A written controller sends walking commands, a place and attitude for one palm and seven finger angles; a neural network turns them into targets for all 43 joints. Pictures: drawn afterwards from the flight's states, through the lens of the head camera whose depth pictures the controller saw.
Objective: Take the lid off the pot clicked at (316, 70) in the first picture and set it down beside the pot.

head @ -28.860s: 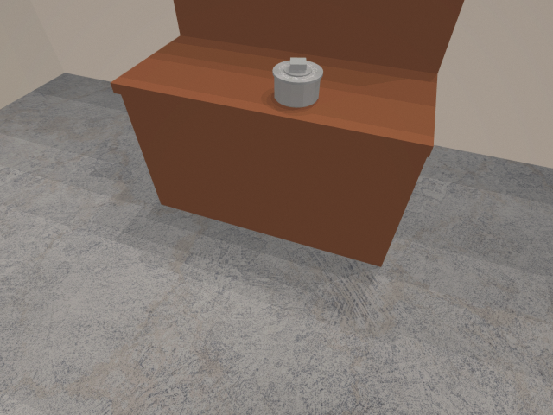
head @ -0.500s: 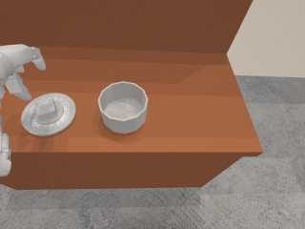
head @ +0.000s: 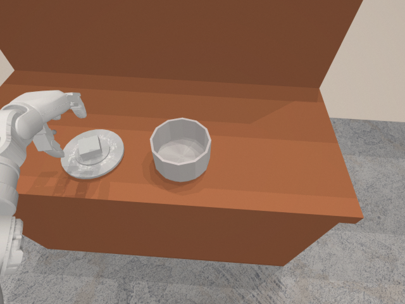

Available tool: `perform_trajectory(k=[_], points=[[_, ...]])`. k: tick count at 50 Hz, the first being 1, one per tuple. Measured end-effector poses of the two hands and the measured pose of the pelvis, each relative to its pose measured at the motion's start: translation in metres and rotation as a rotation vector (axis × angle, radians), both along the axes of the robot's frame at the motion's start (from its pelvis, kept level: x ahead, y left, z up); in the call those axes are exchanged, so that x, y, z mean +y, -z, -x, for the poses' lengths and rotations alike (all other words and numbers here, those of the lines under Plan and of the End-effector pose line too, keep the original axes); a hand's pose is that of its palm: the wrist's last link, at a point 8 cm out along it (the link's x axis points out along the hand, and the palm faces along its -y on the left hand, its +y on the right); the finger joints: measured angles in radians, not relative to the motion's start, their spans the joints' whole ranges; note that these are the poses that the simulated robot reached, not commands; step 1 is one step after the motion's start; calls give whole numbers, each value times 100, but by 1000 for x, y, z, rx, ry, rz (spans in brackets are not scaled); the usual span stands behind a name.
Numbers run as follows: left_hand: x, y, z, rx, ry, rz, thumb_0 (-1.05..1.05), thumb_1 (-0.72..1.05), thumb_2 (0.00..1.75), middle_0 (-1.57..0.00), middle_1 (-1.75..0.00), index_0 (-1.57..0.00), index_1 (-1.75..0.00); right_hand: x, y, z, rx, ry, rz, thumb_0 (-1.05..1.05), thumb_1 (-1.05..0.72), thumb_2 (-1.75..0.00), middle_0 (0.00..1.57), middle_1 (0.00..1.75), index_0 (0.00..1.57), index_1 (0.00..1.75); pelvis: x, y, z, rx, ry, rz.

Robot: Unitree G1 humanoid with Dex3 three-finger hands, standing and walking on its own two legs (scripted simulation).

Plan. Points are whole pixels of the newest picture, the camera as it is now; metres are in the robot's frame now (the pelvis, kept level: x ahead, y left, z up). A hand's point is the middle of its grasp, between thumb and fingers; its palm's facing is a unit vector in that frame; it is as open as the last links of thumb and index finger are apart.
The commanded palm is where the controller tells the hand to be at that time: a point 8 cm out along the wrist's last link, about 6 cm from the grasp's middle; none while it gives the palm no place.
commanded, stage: draw the hand back to the body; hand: left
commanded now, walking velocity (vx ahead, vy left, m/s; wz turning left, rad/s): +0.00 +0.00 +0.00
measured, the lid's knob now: (90, 146) +0.51 +0.30 -0.05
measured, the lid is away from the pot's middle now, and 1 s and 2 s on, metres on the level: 0.25 0.25 0.25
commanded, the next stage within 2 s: step back with the hand held close in 1.80 s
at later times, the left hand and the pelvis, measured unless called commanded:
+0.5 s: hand (72, 129) +0.39 +0.23 +0.15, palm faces +0.37 -0.88 -0.29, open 10.0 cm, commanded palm +0.33 +0.27 +0.17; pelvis +0.01 -0.03 +0.01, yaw +0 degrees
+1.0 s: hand (65, 179) +0.28 +0.21 +0.16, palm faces +0.43 -0.85 -0.28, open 7.8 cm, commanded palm +0.23 +0.24 +0.17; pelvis -0.01 -0.06 +0.01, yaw +1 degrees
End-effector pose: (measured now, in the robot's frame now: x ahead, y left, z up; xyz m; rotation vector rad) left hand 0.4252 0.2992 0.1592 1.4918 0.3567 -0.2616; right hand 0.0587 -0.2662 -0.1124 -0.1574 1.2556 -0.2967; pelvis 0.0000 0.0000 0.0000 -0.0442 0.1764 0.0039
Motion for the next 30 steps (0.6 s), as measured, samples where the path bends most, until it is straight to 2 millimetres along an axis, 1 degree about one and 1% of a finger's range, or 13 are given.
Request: perform_trajectory(k=[2,3,5,7,9,12,15,18,24,30], points=[[0,3,7,12,-5,-10,0,6,52,-32,-94,-32,-94,1,-1,-9,-27,-18,-9,1,-90,-89,21,30,20,30,-1,0,2,-9,-2,-2],[-2,3,10,-33,-34,122,0,6,52,-32,-94,-33,-94,2,-2,-13,-47,-24,-9,1,-90,-89,21,30,20,30,-1,-1,4,-22,-4,-4],[-8,3,17,-187,-104,430,0,6,52,-32,-94,-33,-94,6,-5,-19,-90,-57,-4,1,-90,-89,21,30,20,30,-2,-2,6,-57,-9,-8],[-15,4,23,-325,-167,679,0,6,52,-32,-94,-33,-94,10,-8,-23,-119,-87,-3,1,-90,-89,21,30,20,30,-5,-4,5,-82,-6,-12],[-18,7,27,-436,-241,865,0,6,52,-32,-94,-33,-94,12,-11,-26,-143,-103,1,1,-90,-89,21,30,20,30,-9,-5,3,-97,2,-14],[-18,7,31,-545,-338,1027,0,7,52,-32,-93,-32,-93,9,-19,-29,-188,-107,15,1,-90,-89,21,30,20,30,-16,-7,-2,-116,5,-13],[-24,0,34,-621,-368,1105,0,9,54,-32,-91,-32,-91,2,-23,-31,-229,-110,24,1,-90,-89,21,30,20,30,-20,-7,-6,-132,6,-10],[-26,-6,42,-673,-375,1130,0,13,56,-31,-88,-31,-88,-7,-23,-33,-257,-104,24,1,-90,-89,21,30,20,30,-24,-8,-11,-143,12,-9],[-27,-2,71,-703,-416,1120,0,24,60,-29,-80,-29,-80,-24,-19,-39,-271,-106,23,1,-90,-89,21,30,20,30,-33,-8,-15,-158,13,-13],[-33,-11,100,-760,-412,1112,0,36,66,-28,-70,-28,-71,-33,-21,-59,-319,-150,21,1,-90,-89,21,30,20,30,-43,-9,-12,-175,1,-18]])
